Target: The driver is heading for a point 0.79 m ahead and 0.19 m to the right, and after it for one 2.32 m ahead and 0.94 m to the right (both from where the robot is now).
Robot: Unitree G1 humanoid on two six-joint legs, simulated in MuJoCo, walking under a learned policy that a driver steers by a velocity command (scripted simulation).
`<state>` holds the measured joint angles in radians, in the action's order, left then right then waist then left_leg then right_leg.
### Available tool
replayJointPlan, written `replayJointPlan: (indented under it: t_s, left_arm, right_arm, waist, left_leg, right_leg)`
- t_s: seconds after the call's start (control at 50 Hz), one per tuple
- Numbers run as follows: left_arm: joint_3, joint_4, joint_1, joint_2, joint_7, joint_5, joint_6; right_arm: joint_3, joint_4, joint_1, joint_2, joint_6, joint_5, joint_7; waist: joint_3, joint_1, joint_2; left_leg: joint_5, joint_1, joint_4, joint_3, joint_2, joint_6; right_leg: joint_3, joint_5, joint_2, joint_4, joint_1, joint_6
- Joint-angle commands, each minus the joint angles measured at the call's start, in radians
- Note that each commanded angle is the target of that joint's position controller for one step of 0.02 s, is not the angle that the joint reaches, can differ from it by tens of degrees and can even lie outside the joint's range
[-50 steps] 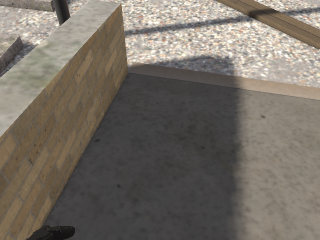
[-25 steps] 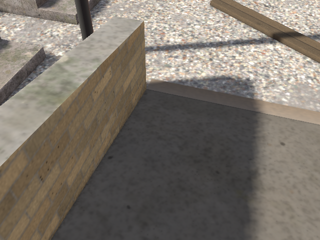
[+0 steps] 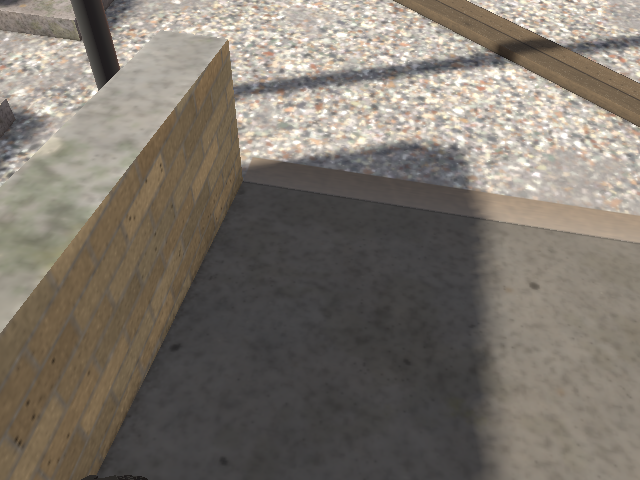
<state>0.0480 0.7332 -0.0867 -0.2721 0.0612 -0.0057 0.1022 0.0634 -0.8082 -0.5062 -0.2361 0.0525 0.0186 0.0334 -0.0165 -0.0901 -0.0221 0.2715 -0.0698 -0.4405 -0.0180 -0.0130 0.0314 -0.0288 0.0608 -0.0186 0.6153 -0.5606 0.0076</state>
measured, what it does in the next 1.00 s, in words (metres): goes down: right foot 0.06 m lower, then left foot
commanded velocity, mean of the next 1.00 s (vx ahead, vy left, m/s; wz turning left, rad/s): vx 0.10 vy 0.00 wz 0.00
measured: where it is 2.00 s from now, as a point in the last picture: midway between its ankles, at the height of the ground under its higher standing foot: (292, 424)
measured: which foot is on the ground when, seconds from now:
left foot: down 0.00-0.12, up 0.14-0.44, down 0.46-1.00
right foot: up 0.00-0.10, down 0.12-1.00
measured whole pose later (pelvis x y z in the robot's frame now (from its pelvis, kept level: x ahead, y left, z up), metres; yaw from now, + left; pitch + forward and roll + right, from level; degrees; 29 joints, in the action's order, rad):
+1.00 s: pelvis +0.19 -0.03 -0.05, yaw +0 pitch +0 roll +0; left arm 0.03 0.99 -0.27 -0.21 -0.01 0.00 0.00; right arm 0.04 -0.96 -0.31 -0.20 0.03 0.01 0.05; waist 0.01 0.00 0.00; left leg 0.22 -0.28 -0.61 -0.04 -0.04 0.01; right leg 0.00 -0.11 0.04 0.47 -0.21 0.00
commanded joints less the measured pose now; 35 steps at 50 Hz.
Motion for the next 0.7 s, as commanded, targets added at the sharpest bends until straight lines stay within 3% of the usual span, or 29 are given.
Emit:
replayJointPlan:
  t_s: [0.02,0.06,0.1,0.12,0.14,0.16,0.18,0.2,0.22,0.24,0.26,0.28,0.3,0.32,0.34,0.36,0.4,0.44,0.46,0.48,0.5,0.52,0.54,0.58,0.64,0.7]
  left_arm:
    - [0.003,-0.068,0.074,-0.028,0.011,0.009,0.015]
    - [0.012,-0.048,0.026,-0.050,0.006,0.013,0.018]
    - [0.031,0.032,-0.170,-0.080,-0.002,0.023,0.019]
    - [0.042,0.066,-0.293,-0.145,-0.008,0.033,0.021]
    - [0.027,0.065,-0.326,-0.162,-0.011,0.061,0.019]
    - [0.026,0.078,-0.343,-0.145,0.002,0.023,0.001]
    - [0.027,0.074,-0.279,-0.129,0.005,0.000,-0.018]
    - [0.029,0.060,-0.144,-0.146,0.000,-0.003,-0.035]
    - [0.004,0.013,-0.058,-0.069,0.000,0.008,-0.037]
    - [-0.005,0.009,0.026,-0.072,-0.001,0.030,-0.037]
    - [0.000,0.018,0.049,-0.080,0.001,0.037,-0.033]
    - [0.004,0.030,0.054,-0.078,-0.004,0.039,-0.029]
    - [0.000,0.052,0.005,-0.058,-0.007,0.045,-0.015]
    - [0.000,0.067,0.020,-0.062,-0.016,0.041,-0.017]
    - [0.000,0.075,-0.004,-0.048,-0.024,0.036,-0.016]
    - [0.003,0.090,-0.016,-0.063,-0.031,0.034,-0.022]
    - [-0.001,0.100,-0.019,-0.058,-0.036,0.022,-0.039]
    - [-0.008,0.117,-0.051,-0.038,-0.033,0.009,-0.050]
    - [-0.013,0.125,-0.092,-0.022,-0.031,0.015,-0.052]
    - [-0.005,0.141,-0.150,-0.030,-0.036,0.019,-0.061]
    - [-0.008,0.147,-0.163,-0.022,-0.043,0.023,-0.071]
    - [-0.009,0.145,-0.149,-0.020,-0.052,0.022,-0.081]
    - [-0.008,0.146,-0.141,-0.021,-0.059,0.021,-0.086]
    - [-0.006,0.150,-0.149,-0.027,-0.060,0.025,-0.082]
    - [-0.004,0.166,-0.165,-0.025,-0.053,0.021,-0.067]
    - [-0.003,0.180,-0.165,-0.027,-0.051,0.015,-0.067]
  right_arm:
    - [0.037,0.030,0.025,-0.151,0.017,0.010,0.019]
    - [0.037,0.022,0.035,-0.142,0.017,0.005,0.024]
    - [0.034,0.028,0.058,-0.135,0.012,-0.002,0.018]
    - [0.022,0.046,0.052,-0.100,0.018,-0.014,0.014]
    - [-0.009,0.004,-0.153,-0.008,0.020,-0.003,0.003]
    - [-0.012,-0.029,-0.263,-0.053,0.021,0.018,-0.007]
    - [-0.002,-0.026,-0.208,-0.100,0.012,0.020,-0.009]
    - [-0.008,0.014,-0.131,-0.098,-0.008,0.031,-0.001]
    - [0.017,0.015,0.034,-0.171,-0.034,0.003,0.023]
    - [0.015,0.029,0.033,-0.137,-0.058,-0.008,0.032]
    - [0.007,0.022,0.024,-0.100,-0.069,-0.020,0.039]
    - [0.004,0.027,0.024,-0.081,-0.063,-0.033,0.042]
    - [0.002,0.028,0.056,-0.078,-0.051,-0.039,0.045]
    - [-0.007,0.030,0.031,-0.049,-0.041,-0.036,0.043]
    - [-0.006,0.020,0.044,-0.060,-0.031,-0.034,0.039]
    - [-0.010,0.020,0.042,-0.051,-0.029,-0.023,0.032]
    - [-0.008,0.014,0.071,-0.055,-0.032,-0.017,0.021]
    - [-0.007,0.015,0.100,-0.061,-0.036,-0.034,0.016]
    - [-0.001,0.032,0.129,-0.100,-0.036,-0.044,0.017]
    - [0.013,0.037,0.159,-0.157,-0.041,-0.040,0.018]
    - [0.018,0.031,0.171,-0.151,-0.045,-0.035,0.016]
    - [0.013,0.026,0.187,-0.118,-0.042,-0.034,0.014]
    - [0.008,0.023,0.202,-0.095,-0.034,-0.035,0.014]
    - [0.001,0.013,0.201,-0.070,-0.014,-0.039,0.016]
    - [0.004,-0.011,0.167,-0.076,-0.001,-0.026,0.017]
    - [0.002,-0.024,0.167,-0.079,-0.004,-0.023,0.019]
  waist:
    - [0.083,0.037,0.130]
    - [0.054,0.068,0.126]
    - [-0.035,0.167,0.061]
    - [-0.149,0.207,-0.062]
    - [-0.323,0.134,-0.288]
    - [-0.430,0.131,-0.264]
    - [-0.368,0.120,-0.175]
    - [-0.310,0.066,-0.123]
    - [-0.136,0.109,0.010]
    - [-0.071,0.047,-0.013]
    - [-0.037,0.030,-0.032]
    - [-0.033,0.023,-0.060]
    - [-0.041,0.047,-0.081]
    - [-0.096,0.016,-0.106]
    - [-0.122,0.037,-0.087]
    - [-0.161,0.034,-0.109]
    - [-0.142,0.036,-0.063]
    - [-0.071,0.040,-0.029]
    - [-0.036,0.069,0.019]
    - [0.014,0.124,0.099]
    - [0.050,0.121,0.133]
    - [0.085,0.113,0.142]
    - [0.102,0.110,0.133]
    - [0.077,0.104,0.129]
    - [0.004,0.092,0.077]
    - [-0.022,0.086,0.042]
  left_leg:
    - [-0.288,-0.180,0.075,-0.106,-0.121,0.101]
    - [-0.305,-0.156,-0.055,-0.114,-0.125,0.078]
    - [-0.317,-0.206,-0.352,-0.069,-0.060,0.036]
    - [-0.035,-0.364,-0.654,-0.023,0.017,-0.016]
    - [0.587,-0.576,-1.050,-0.071,0.082,-0.076]
    - [0.540,-0.631,-1.123,-0.192,0.058,-0.087]
    - [0.485,-0.683,-1.148,-0.156,0.008,-0.102]
    - [0.313,-0.717,-1.099,-0.089,-0.047,-0.088]
    - [0.232,-0.595,-1.017,-0.061,-0.070,-0.091]
    - [0.166,-0.516,-0.938,-0.086,-0.091,-0.087]
    - [0.157,-0.447,-0.835,-0.082,-0.104,-0.081]
    - [0.123,-0.398,-0.714,-0.072,-0.100,-0.074]
    - [0.122,-0.359,-0.631,-0.052,-0.090,-0.064]
    - [0.073,-0.324,-0.513,-0.057,-0.091,-0.062]
    - [0.032,-0.297,-0.451,-0.044,-0.079,-0.064]
    - [-0.037,-0.249,-0.390,-0.038,-0.074,-0.067]
    - [-0.139,-0.168,-0.258,-0.025,-0.058,-0.059]
    - [-0.278,-0.100,-0.087,-0.031,-0.056,-0.033]
    - [-0.368,-0.098,-0.043,-0.087,-0.113,-0.013]
    - [-0.287,-0.172,-0.027,-0.108,-0.125,0.027]
    - [-0.100,-0.260,0.008,-0.101,-0.120,0.044]
    - [0.036,-0.332,0.044,-0.099,-0.097,0.036]
    - [0.030,-0.342,0.047,-0.087,-0.079,0.018]
    - [-0.140,-0.285,0.014,-0.072,-0.069,0.001]
    - [-0.295,-0.209,-0.036,-0.059,-0.063,0.003]
    - [-0.328,-0.191,-0.059,-0.044,-0.054,0.001]
  right_leg:
    - [-0.007,0.258,0.047,-0.148,0.172,0.006]
    - [-0.028,0.272,0.034,-0.179,0.226,0.027]
    - [-0.003,0.386,0.024,-0.226,0.451,0.053]
    - [-0.086,0.812,-0.106,-0.126,0.693,0.094]
    - [-0.346,1.279,-0.360,0.021,0.951,0.256]
    - [-0.442,1.182,-0.393,0.020,0.992,0.316]
    - [-0.398,0.958,-0.364,-0.012,0.903,0.316]
    - [-0.502,0.234,-0.378,-0.166,0.733,0.326]
    - [-0.441,0.185,-0.308,-0.262,0.434,0.278]
    - [-0.408,0.120,-0.299,-0.301,0.263,0.281]
    - [-0.355,0.093,-0.253,-0.334,0.158,0.262]
    - [-0.278,0.163,-0.211,-0.336,0.123,0.238]
    - [-0.202,0.403,-0.176,-0.318,0.136,0.219]
    - [-0.161,0.442,-0.174,-0.299,0.183,0.217]
    - [-0.134,0.548,-0.170,-0.286,0.227,0.216]
    - [-0.141,0.499,-0.189,-0.293,0.243,0.223]
    - [-0.140,0.296,-0.179,-0.306,0.226,0.207]
    - [-0.138,-0.021,-0.123,-0.320,0.183,0.139]
    - [-0.118,-0.170,-0.073,-0.302,0.179,0.093]
    - [-0.065,-0.335,0.001,-0.299,0.175,0.057]
    - [-0.041,-0.365,0.020,-0.287,0.222,0.036]
    - [-0.036,-0.351,0.019,-0.273,0.256,0.028]
    - [-0.039,-0.321,0.011,-0.269,0.264,0.030]
    - [-0.031,-0.195,0.006,-0.254,0.261,0.033]
    - [-0.023,-0.031,0.002,-0.231,0.299,0.032]
    - [-0.024,0.035,-0.004,-0.227,0.332,0.035]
